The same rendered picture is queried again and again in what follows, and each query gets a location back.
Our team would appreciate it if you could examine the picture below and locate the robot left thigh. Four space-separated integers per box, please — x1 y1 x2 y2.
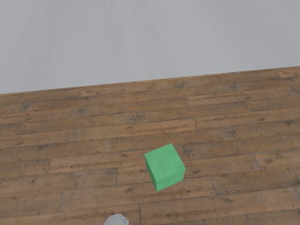
103 215 129 225

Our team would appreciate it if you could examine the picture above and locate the carton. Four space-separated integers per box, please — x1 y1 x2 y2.
144 143 186 192

